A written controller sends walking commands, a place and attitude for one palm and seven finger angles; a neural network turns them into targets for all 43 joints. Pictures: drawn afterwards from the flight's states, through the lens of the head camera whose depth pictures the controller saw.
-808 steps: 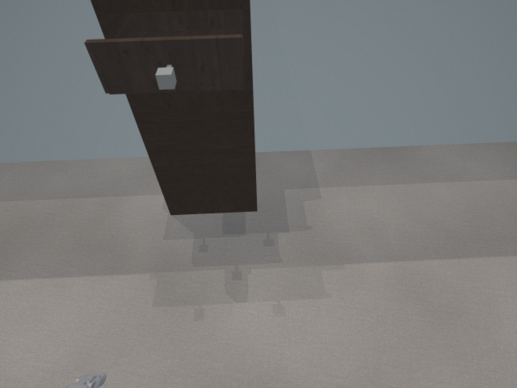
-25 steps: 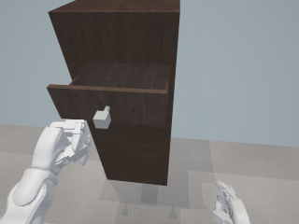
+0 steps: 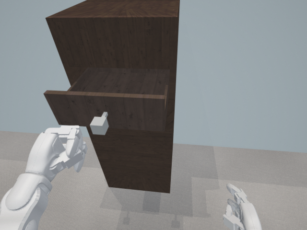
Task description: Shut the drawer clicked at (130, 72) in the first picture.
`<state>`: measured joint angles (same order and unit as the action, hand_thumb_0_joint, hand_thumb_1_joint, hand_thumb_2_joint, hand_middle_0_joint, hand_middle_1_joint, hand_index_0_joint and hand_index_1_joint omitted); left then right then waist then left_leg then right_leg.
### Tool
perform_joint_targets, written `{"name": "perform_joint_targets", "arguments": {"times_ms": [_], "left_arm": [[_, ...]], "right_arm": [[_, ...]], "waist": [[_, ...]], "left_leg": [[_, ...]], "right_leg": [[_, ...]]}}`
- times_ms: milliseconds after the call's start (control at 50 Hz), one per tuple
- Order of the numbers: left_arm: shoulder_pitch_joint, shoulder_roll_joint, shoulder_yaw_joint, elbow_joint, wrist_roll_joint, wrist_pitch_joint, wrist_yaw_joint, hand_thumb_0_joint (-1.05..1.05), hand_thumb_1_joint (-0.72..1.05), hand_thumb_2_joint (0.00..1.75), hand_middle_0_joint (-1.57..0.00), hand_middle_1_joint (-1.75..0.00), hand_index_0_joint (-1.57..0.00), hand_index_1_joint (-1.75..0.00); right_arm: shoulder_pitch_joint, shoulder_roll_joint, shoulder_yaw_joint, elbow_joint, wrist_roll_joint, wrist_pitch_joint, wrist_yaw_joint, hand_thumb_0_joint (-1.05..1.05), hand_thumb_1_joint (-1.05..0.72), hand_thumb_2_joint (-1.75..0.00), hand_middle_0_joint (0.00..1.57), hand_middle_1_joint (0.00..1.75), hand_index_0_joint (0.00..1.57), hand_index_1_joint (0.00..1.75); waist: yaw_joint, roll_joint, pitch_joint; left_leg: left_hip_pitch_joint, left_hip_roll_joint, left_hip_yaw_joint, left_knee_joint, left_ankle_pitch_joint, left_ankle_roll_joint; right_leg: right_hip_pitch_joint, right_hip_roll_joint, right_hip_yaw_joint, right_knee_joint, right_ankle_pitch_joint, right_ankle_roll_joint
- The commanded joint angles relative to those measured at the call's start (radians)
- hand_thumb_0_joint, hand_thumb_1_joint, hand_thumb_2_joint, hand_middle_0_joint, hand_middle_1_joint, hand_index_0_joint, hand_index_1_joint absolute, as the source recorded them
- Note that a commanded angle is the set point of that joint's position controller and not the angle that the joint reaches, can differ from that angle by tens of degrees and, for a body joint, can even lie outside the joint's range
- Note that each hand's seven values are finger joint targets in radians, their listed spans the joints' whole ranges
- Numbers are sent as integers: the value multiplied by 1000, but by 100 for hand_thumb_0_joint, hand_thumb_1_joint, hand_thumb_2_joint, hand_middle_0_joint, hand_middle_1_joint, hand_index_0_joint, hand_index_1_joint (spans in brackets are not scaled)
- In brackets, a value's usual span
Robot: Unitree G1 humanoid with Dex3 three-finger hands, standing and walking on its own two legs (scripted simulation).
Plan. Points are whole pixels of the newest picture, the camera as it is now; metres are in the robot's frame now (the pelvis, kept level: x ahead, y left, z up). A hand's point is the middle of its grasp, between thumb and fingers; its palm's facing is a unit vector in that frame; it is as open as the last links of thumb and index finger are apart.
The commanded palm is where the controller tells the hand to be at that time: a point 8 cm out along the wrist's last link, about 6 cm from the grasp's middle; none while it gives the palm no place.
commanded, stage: bring the fist close to the handle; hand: left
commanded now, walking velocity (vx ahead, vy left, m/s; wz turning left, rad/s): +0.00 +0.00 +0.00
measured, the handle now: (101, 121) +0.40 +0.22 +0.09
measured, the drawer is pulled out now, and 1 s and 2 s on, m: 0.18 0.18 0.15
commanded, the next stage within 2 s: push the drawer shut in 1.38 s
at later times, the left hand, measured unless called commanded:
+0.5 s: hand (90, 152) +0.25 +0.18 +0.13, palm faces +0.04 -1.00 -0.06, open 3.3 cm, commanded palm +0.23 +0.24 +0.14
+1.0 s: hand (102, 146) +0.31 +0.18 +0.09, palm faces +0.01 -1.00 -0.03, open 3.3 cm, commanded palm +0.28 +0.24 +0.09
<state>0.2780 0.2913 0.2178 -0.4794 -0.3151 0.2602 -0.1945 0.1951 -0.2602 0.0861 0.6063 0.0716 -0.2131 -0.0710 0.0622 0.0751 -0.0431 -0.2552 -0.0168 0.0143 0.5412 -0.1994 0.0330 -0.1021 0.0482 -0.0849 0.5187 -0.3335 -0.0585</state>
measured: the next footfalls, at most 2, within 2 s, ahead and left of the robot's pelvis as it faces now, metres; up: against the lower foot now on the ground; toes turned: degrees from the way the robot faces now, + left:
none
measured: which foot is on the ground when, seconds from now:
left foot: down 0.00-1.00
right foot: down 0.00-1.00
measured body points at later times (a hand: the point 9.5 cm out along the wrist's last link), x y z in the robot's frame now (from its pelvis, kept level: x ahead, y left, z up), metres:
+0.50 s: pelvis +0.02 +0.00 +0.00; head -0.01 -0.02 +0.45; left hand +0.24 +0.24 +0.14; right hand +0.20 -0.23 -0.07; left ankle +0.06 +0.10 -0.73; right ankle -0.02 -0.08 -0.73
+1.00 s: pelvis +0.02 +0.00 -0.01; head +0.02 -0.01 +0.44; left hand +0.30 +0.24 +0.09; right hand +0.18 -0.24 -0.09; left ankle +0.06 +0.10 -0.73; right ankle -0.02 -0.08 -0.73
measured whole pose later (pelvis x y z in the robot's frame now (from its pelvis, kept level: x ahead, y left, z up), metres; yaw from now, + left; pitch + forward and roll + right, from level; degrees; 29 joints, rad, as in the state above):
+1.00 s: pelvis +0.02 +0.00 -0.01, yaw -2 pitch +2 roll +0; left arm 0.09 0.24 0.19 0.10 -0.27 -0.14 -0.19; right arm 0.23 -0.26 0.04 0.63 0.05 -0.18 -0.05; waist -0.01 0.04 -0.05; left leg -0.42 -0.02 0.04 0.65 -0.27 0.04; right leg -0.28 0.04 -0.06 0.64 -0.40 -0.05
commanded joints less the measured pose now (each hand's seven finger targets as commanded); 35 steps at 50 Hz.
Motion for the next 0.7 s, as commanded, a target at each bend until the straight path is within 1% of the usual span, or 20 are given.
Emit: {"name": "perform_joint_targets", "arguments": {"times_ms": [0,20,40,60,120,140,200,220,240,320,360,420,440,500,520,560,600,620,640,680], "left_arm": [[-177,124,87,-164,-19,-80,-3,0,90,90,-140,-160,-140,-160],[-183,143,98,-134,-17,-83,-2,0,90,90,-140,-160,-140,-160],[-199,111,70,-123,-19,-87,-6,0,90,90,-140,-160,-140,-160],[-212,134,93,-84,-19,-92,-3,0,90,90,-140,-160,-140,-160],[-259,134,63,-103,0,-128,-2,0,90,90,-140,-160,-140,-160],[-253,123,61,-106,1,-140,-1,0,90,90,-140,-160,-140,-160],[-192,142,98,-82,2,-176,-6,0,90,90,-140,-160,-140,-160],[-155,165,118,-61,4,-182,-5,0,90,90,-140,-160,-140,-160],[-173,118,80,-71,2,-192,-10,0,90,90,-140,-160,-140,-160],[-121,129,102,-28,0,-225,-4,0,90,90,-140,-160,-140,-160],[-144,106,76,-34,1,-244,-2,0,90,90,-140,-160,-140,-160],[-155,122,82,3,7,-280,2,0,90,90,-140,-160,-140,-160],[-155,96,61,0,7,-290,-1,0,90,90,-140,-160,-140,-160],[-173,108,66,29,8,-326,-4,0,90,90,-140,-160,-140,-160],[-160,128,82,44,10,-336,-1,0,90,90,-140,-160,-140,-160],[-203,104,55,81,12,-350,-4,0,90,90,-140,-160,-140,-160],[-242,111,58,116,11,-368,-4,0,90,90,-140,-160,-140,-160],[-234,129,71,142,15,-374,-1,0,90,90,-140,-160,-140,-160],[-265,91,34,146,17,-383,-5,0,90,90,-140,-160,-140,-160],[-300,87,24,180,17,-392,-6,0,90,90,-140,-160,-140,-160]], "right_arm": [[-178,-96,-46,-185,-1,-73,-6,0,-90,-90,20,30,20,30],[-174,-103,-47,-172,-1,-73,-6,0,-90,-90,20,30,20,30],[-176,-99,-48,-176,-1,-75,-7,0,-90,-90,20,30,20,30],[-167,-102,-50,-168,-1,-73,-11,0,-90,-90,20,30,20,30],[-169,-102,-53,-173,-2,-81,-14,0,-90,-90,20,30,20,30],[-158,-98,-54,-176,-5,-85,-13,0,-90,-90,20,30,20,30],[-143,-97,-57,-177,-8,-86,-8,0,-90,-90,20,30,20,30],[-137,-102,-60,-172,-8,-84,-6,0,-90,-90,20,30,20,30],[-140,-95,-58,-177,-8,-85,-3,0,-90,-90,20,30,20,30],[-118,-100,-66,-172,-11,-84,1,0,-90,-90,20,30,20,30],[-114,-99,-68,-176,-11,-83,3,0,-90,-90,20,30,20,30],[-101,-104,-74,-165,-12,-83,-1,0,-90,-90,20,30,20,30],[-101,-102,-76,-168,-15,-85,-1,0,-90,-90,20,30,20,30],[-93,-104,-79,-160,-14,-85,0,0,-90,-90,20,30,20,30],[-87,-107,-81,-154,-16,-84,0,0,-90,-90,20,30,20,30],[-92,-106,-80,-152,-15,-80,0,0,-90,-90,20,30,20,30],[-91,-109,-82,-146,-16,-78,-3,0,-90,-90,20,30,20,30],[-84,-112,-84,-140,-17,-75,-4,0,-90,-90,20,30,20,30],[-90,-109,-84,-143,-17,-74,-2,0,-90,-90,20,30,20,30],[-90,-109,-83,-142,-16,-71,-2,0,-90,-90,20,30,20,30]], "waist": [[-5,-57,-49],[-6,-69,-23],[-14,-81,-23],[-18,-117,-5],[-20,-45,-19],[-22,-69,-58],[-11,-70,-106],[-5,-70,-96],[-15,-58,-95],[-15,-66,-80],[-25,-58,-88],[-35,-84,-70],[-36,-76,-88],[-42,-47,-102],[-38,-70,-101],[-49,-53,-92],[-53,-54,-96],[-52,-90,-92],[-58,-79,-110],[-60,-53,-110]], "left_leg": [[161,15,-55,-51,23,12],[145,16,-57,-44,23,11],[141,14,-55,-43,15,12],[127,16,-57,-36,7,12],[140,14,-54,-29,8,12],[151,13,-53,-34,22,14],[155,13,-46,-27,82,12],[141,16,-44,-20,93,11],[145,13,-40,-19,104,12],[129,18,-38,-9,120,10],[130,16,-36,-11,119,9],[117,19,-37,-1,97,11],[121,16,-35,-1,103,12],[127,17,-34,7,107,10],[111,19,-36,11,105,10],[105,17,-35,9,89,8],[104,17,-39,12,71,9],[89,21,-40,13,69,10],[97,16,-39,15,74,11],[96,17,-41,15,61,8]], "right_leg": [[-210,-50,70,-144,96,63],[-214,-50,79,-153,98,64],[-221,-54,85,-154,90,70],[-232,-55,94,-161,78,75],[-237,-57,103,-154,69,69],[-222,-57,89,-141,97,68],[-188,-55,77,-104,209,69],[-184,-55,81,-106,229,71],[-190,-57,76,-97,257,73],[-198,-51,67,-85,290,71],[-208,-49,59,-73,284,67],[-228,-46,69,-81,249,72],[-226,-48,67,-73,262,71],[-237,-46,64,-60,263,67],[-228,-47,68,-63,260,68],[-246,-45,66,-57,235,65],[-259,-44,67,-55,207,63],[-254,-41,66,-58,197,63],[-258,-42,67,-49,207,63],[-271,-41,65,-45,190,60]]}}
